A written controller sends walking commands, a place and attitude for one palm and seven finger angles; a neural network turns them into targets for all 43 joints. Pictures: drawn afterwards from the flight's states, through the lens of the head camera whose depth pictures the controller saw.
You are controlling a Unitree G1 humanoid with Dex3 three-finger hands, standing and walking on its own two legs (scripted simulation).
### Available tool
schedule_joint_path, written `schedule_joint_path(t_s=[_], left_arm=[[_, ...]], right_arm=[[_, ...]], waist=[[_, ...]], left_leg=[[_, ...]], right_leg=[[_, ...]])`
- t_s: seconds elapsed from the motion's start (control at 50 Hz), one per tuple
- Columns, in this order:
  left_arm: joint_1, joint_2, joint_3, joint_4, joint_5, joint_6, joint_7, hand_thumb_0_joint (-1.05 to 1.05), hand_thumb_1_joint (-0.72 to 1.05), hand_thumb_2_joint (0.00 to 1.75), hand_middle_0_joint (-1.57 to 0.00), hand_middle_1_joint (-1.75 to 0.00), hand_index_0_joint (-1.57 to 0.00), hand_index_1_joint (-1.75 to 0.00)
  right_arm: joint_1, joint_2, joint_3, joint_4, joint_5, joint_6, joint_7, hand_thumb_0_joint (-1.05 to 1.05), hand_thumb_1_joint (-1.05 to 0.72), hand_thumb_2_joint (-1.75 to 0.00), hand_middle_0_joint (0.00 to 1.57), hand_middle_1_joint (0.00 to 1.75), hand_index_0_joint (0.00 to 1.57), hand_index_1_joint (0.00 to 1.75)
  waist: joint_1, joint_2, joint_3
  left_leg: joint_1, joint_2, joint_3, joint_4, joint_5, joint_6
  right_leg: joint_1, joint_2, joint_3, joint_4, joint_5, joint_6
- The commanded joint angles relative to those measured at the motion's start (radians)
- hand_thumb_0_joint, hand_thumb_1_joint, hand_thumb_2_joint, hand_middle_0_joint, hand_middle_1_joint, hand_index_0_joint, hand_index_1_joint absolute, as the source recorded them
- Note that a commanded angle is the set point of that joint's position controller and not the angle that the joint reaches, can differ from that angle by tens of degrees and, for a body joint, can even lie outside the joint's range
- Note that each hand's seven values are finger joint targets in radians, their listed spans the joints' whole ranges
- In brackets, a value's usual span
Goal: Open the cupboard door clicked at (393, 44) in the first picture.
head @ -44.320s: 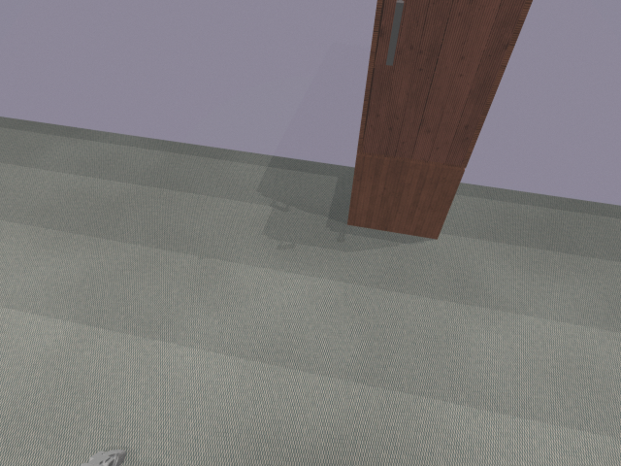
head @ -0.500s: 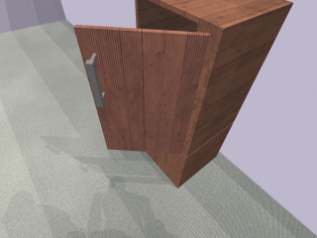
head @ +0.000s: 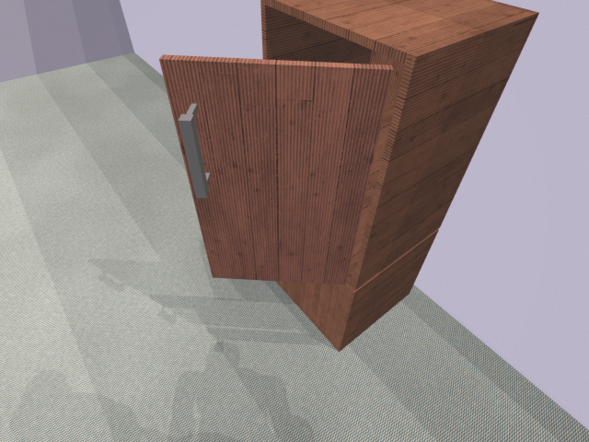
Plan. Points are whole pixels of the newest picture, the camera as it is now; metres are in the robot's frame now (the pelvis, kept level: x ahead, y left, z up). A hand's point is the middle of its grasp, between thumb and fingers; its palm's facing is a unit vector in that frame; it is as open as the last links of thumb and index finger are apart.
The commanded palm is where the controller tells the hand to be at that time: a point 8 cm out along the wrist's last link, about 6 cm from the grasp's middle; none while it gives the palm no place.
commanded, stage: look again from close up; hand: left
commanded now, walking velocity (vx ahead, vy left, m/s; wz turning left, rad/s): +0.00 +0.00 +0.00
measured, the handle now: (197, 152) +0.57 +0.21 +0.09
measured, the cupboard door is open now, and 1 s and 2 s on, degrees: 49 49 49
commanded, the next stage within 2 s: raise the hand with hooked fingers in 0.22 s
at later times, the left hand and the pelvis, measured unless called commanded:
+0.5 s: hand (133, 419) +0.16 +0.22 -0.04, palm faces +0.27 -0.94 -0.22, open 7.4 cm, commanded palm +0.11 +0.24 -0.05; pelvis +0.01 +0.03 -0.01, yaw +1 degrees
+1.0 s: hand (152, 378) +0.20 +0.19 +0.01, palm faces +0.01 -0.99 -0.12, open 10.2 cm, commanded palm +0.16 +0.27 +0.01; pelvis +0.01 -0.01 -0.07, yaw +3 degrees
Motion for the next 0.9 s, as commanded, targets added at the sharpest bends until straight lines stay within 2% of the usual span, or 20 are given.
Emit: schedule_joint_path(t_s=[0.0,0.14,0.28,0.3,0.32,0.34,0.36,0.38,0.4,0.46,0.48,0.52,0.54,0.56,0.6,0.66,0.68,0.74,0.84,0.88], left_arm=[[0.06,0.089,0.013,-0.039,-0.003,-0.012,-0.001,0.0,0.9,0.9,-0.2,-0.3,-0.2,-0.3],[0.058,0.086,0.012,-0.046,-0.006,-0.012,-0.004,0.0,0.9,0.9,-0.2,-0.3,-0.2,-0.3],[0.06,0.08,0.008,-0.029,-0.007,-0.016,-0.002,0.0,0.9,0.9,-0.2,-0.3,-0.2,-0.3],[0.115,0.106,0.0,0.01,0.002,-0.016,0.033,0.0,0.9,0.9,-0.2,-0.3,-0.2,-0.3],[-0.619,0.305,0.074,-1.65,-0.232,-0.228,0.037,0.0,0.88,0.89,-0.2,-0.32,-0.2,-0.32],[-0.236,0.289,0.104,-1.422,-0.144,-0.17,0.095,0.0,0.85,0.88,-0.2,-0.33,-0.2,-0.33],[-0.191,0.216,0.06,-1.346,-0.145,-0.117,0.142,0.0,0.83,0.87,-0.21,-0.34,-0.21,-0.34],[0.136,-0.023,-0.066,-1.048,-0.144,0.0,0.148,0.0,0.81,0.86,-0.21,-0.36,-0.21,-0.36],[0.038,-0.057,-0.113,-1.239,-0.195,0.002,0.128,0.0,0.78,0.85,-0.21,-0.37,-0.21,-0.37],[0.094,-0.018,-0.1,-1.208,-0.167,-0.129,0.083,0.0,0.71,0.82,-0.21,-0.42,-0.21,-0.42],[0.101,-0.045,-0.094,-1.144,-0.161,-0.173,0.06,0.0,0.69,0.81,-0.22,-0.43,-0.22,-0.43],[0.312,-0.061,-0.035,-1.003,-0.191,-0.288,-0.032,0.0,0.64,0.79,-0.22,-0.47,-0.22,-0.47],[0.401,-0.024,0.028,-0.993,-0.212,-0.354,-0.089,0.0,0.62,0.78,-0.22,-0.48,-0.22,-0.48],[0.471,0.039,0.11,-0.956,-0.222,-0.405,-0.15,0.0,0.6,0.77,-0.22,-0.5,-0.22,-0.5],[0.426,0.127,0.205,-0.993,-0.249,-0.515,-0.273,0.0,0.55,0.75,-0.22,-0.53,-0.22,-0.53],[0.4,0.249,0.314,-1.194,-0.225,-0.538,-0.291,0.0,0.48,0.72,-0.23,-0.57,-0.23,-0.57],[0.359,0.224,0.284,-1.325,-0.239,-0.538,-0.282,0.0,0.46,0.71,-0.23,-0.58,-0.23,-0.58],[0.25,0.204,0.291,-1.512,-0.286,-0.572,-0.233,0.0,0.39,0.68,-0.24,-0.63,-0.24,-0.63],[0.011,0.155,0.163,-1.497,-0.32,-0.665,-0.322,0.0,0.27,0.63,-0.25,-0.7,-0.25,-0.7],[-0.038,0.192,0.167,-1.383,-0.333,-0.625,-0.404,0.0,0.22,0.61,-0.25,-0.74,-0.25,-0.74]], right_arm=[[0.046,-0.087,-0.011,-0.041,-0.003,-0.014,-0.003,0.0,-0.9,-0.9,0.2,0.3,0.2,0.3],[0.047,-0.089,-0.007,-0.029,0.0,-0.025,-0.006,0.0,-0.9,-0.9,0.2,0.3,0.2,0.3],[0.042,-0.089,-0.004,-0.01,0.006,-0.034,-0.01,0.0,-0.9,-0.9,0.2,0.3,0.2,0.3],[-0.086,-0.128,-0.011,-0.07,0.014,-0.025,-0.004,0.0,-0.9,-0.9,0.2,0.3,0.2,0.3],[-0.075,-0.309,-0.027,-0.475,0.059,-0.18,-0.047,0.0,-0.9,-0.9,0.2,0.3,0.2,0.3],[-0.138,-0.209,0.023,-0.383,0.069,-0.291,-0.073,0.0,-0.9,-0.9,0.2,0.3,0.2,0.3],[-0.135,-0.206,0.003,-0.339,0.068,-0.329,-0.076,0.0,-0.9,-0.9,0.2,0.3,0.2,0.3],[-0.097,-0.162,-0.006,-0.315,0.081,-0.321,-0.063,0.0,-0.9,-0.9,0.2,0.3,0.2,0.3],[-0.092,-0.193,-0.011,-0.388,0.095,-0.329,-0.064,0.0,-0.9,-0.9,0.2,0.3,0.2,0.3],[-0.123,-0.244,-0.032,-0.46,0.068,-0.372,-0.064,0.0,-0.9,-0.9,0.2,0.3,0.2,0.3],[-0.114,-0.249,-0.044,-0.472,0.05,-0.369,-0.053,0.0,-0.9,-0.9,0.2,0.3,0.2,0.3],[-0.156,-0.24,-0.07,-0.52,0.036,-0.357,-0.027,0.0,-0.9,-0.9,0.2,0.3,0.2,0.3],[-0.169,-0.237,-0.084,-0.541,0.034,-0.344,-0.012,0.0,-0.9,-0.9,0.2,0.3,0.2,0.3],[-0.18,-0.239,-0.098,-0.56,0.037,-0.326,0.011,0.0,-0.9,-0.9,0.2,0.3,0.2,0.3],[-0.236,-0.253,-0.112,-0.623,0.028,-0.294,0.031,0.0,-0.9,-0.9,0.2,0.3,0.2,0.3],[-0.251,-0.226,-0.111,-0.696,0.028,-0.249,0.034,0.0,-0.9,-0.9,0.2,0.3,0.2,0.3],[-0.259,-0.216,-0.104,-0.731,0.029,-0.236,0.032,0.0,-0.9,-0.9,0.2,0.3,0.2,0.3],[-0.201,-0.178,-0.097,-0.728,0.032,-0.222,0.016,0.0,-0.9,-0.9,0.2,0.3,0.2,0.3],[-0.144,-0.219,-0.072,-0.654,0.04,-0.266,-0.021,0.0,-0.9,-0.9,0.2,0.3,0.2,0.3],[-0.136,-0.242,-0.064,-0.634,0.051,-0.285,-0.036,0.0,-0.9,-0.9,0.2,0.3,0.2,0.3]], waist=[[0.007,0.0,0.136],[0.016,0.025,0.088],[0.017,0.022,0.059],[0.062,0.062,0.137],[-0.123,0.287,-0.379],[-0.008,0.353,-0.353],[-0.031,0.289,-0.249],[-0.033,0.161,-0.086],[-0.038,0.107,0.013],[-0.062,-0.116,0.071],[-0.055,-0.202,0.062],[0.015,-0.33,0.042],[0.048,-0.342,-0.001],[0.089,-0.251,-0.031],[0.08,-0.148,-0.089],[0.132,0.127,-0.224],[0.124,0.194,-0.29],[0.071,0.238,-0.352],[-0.086,0.093,-0.22],[-0.106,0.033,-0.174]], left_leg=[[-0.106,0.075,-0.119,-0.152,-0.165,0.014],[-0.113,0.093,-0.144,-0.186,-0.142,0.02],[-0.058,0.098,-0.134,-0.173,-0.001,0.021],[-0.07,0.094,-0.054,-0.003,-0.045,-0.019],[0.238,-0.009,-0.052,-0.095,0.015,-0.005],[0.218,0.042,-0.082,-0.166,-0.085,-0.02],[0.086,0.049,-0.111,-0.187,-0.201,-0.039],[-0.022,0.048,-0.138,-0.197,-0.247,-0.025],[-0.082,0.041,-0.159,-0.172,-0.264,-0.018],[-0.138,0.009,-0.148,-0.032,-0.245,-0.007],[-0.178,0.004,-0.141,0.017,-0.215,-0.012],[-0.28,0.004,-0.11,0.117,-0.162,-0.022],[-0.316,0.001,-0.089,0.165,-0.121,-0.029],[-0.324,-0.011,-0.073,0.191,-0.058,-0.043],[-0.354,-0.026,-0.042,0.279,0.013,-0.052],[-0.353,-0.026,-0.021,0.323,0.107,-0.033],[-0.317,-0.021,-0.016,0.334,0.14,-0.027],[-0.247,0.0,-0.045,0.38,0.208,-0.01],[-0.351,0.014,-0.098,0.473,0.007,0.009],[-0.411,0.016,-0.107,0.495,-0.058,0.014]], right_leg=[[-0.081,-0.096,0.149,-0.171,-0.193,-0.017],[-0.007,-0.093,0.123,-0.138,-0.067,-0.012],[0.027,-0.099,0.113,-0.131,0.057,-0.005],[-0.063,-0.133,0.153,-0.175,0.1,-0.008],[0.022,-0.026,0.059,-0.069,0.086,0.0],[-0.009,0.005,0.024,0.015,-0.019,-0.021],[-0.067,0.013,0.005,0.034,-0.083,-0.009],[-0.136,0.017,-0.015,0.034,-0.088,-0.007],[-0.135,0.013,-0.017,0.02,-0.088,0.003],[-0.248,0.009,0.005,-0.003,-0.193,0.016],[-0.298,0.015,-0.004,0.033,-0.21,0.017],[-0.369,0.022,-0.021,0.111,-0.237,0.016],[-0.37,0.023,-0.018,0.151,-0.213,0.011],[-0.338,0.022,-0.009,0.188,-0.132,-0.003],[-0.324,0.013,0.003,0.279,0.013,-0.012],[-0.296,0.009,0.033,0.381,0.136,-0.021],[-0.287,0.009,0.043,0.389,0.159,-0.019],[-0.333,0.024,0.055,0.373,0.187,-0.007],[-0.521,0.035,0.087,0.337,0.031,0.016],[-0.526,0.031,0.118,0.305,-0.032,0.019]])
